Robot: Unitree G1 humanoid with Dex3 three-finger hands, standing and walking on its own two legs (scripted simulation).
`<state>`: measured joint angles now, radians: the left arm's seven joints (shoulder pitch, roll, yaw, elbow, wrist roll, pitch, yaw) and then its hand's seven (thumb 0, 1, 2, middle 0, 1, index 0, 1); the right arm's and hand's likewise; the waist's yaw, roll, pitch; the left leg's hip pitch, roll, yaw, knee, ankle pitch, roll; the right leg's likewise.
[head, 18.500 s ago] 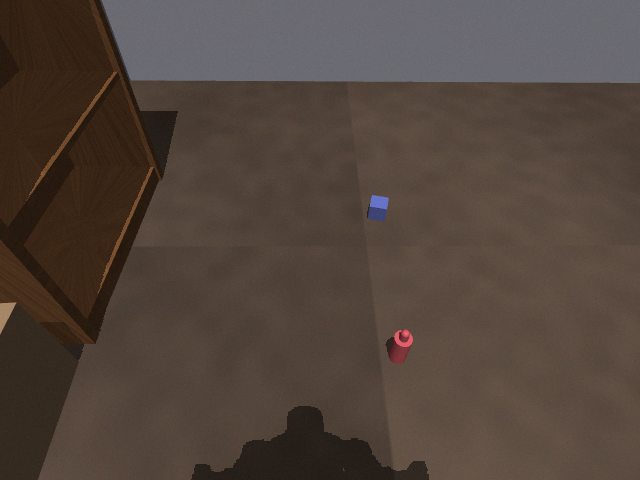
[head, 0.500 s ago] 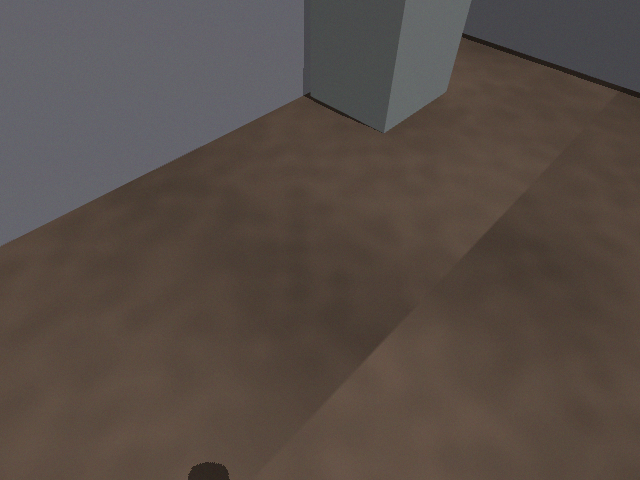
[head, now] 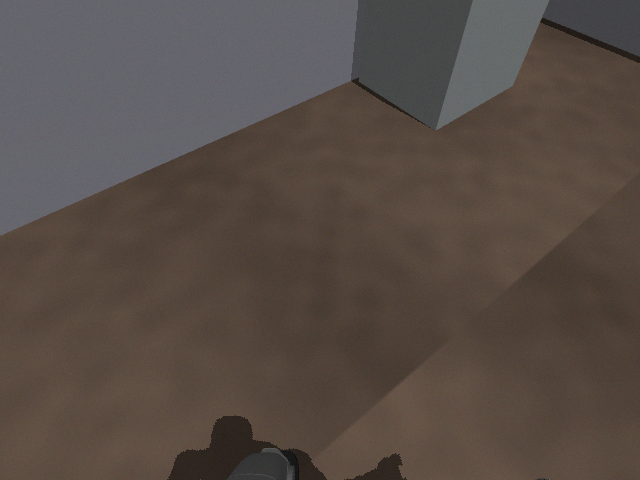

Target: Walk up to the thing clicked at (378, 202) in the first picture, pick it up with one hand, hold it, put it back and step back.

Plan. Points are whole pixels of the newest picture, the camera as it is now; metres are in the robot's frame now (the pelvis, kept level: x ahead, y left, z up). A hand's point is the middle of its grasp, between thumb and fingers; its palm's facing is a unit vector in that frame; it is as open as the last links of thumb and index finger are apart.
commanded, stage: walk up
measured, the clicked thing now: out of the picture -0.36 +1.04 -0.72
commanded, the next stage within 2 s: none
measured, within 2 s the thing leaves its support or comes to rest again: neither
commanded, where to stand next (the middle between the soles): +0.65 +0.01 m, yaw -3 degrees
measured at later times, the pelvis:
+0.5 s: pelvis +0.23 -0.02 +0.00, yaw -3 degrees
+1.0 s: pelvis +0.42 +0.01 -0.01, yaw +8 degrees
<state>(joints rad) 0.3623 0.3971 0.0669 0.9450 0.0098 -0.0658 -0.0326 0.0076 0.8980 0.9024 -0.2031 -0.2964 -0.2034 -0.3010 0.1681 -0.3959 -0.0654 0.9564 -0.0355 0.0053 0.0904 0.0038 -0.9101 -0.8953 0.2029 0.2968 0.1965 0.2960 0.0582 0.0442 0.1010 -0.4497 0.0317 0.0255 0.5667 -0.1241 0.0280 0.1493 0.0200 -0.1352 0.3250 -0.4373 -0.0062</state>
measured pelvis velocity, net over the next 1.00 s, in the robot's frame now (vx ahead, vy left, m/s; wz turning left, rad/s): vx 0.42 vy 0.01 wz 0.14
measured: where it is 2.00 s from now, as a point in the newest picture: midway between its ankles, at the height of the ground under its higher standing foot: (350, 329)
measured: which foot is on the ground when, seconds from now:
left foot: down 0.00-0.52, up 0.54-0.96, down 0.98-1.00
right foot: down 0.00-0.06, up 0.08-0.46, down 0.48-0.98, up 1.00-1.00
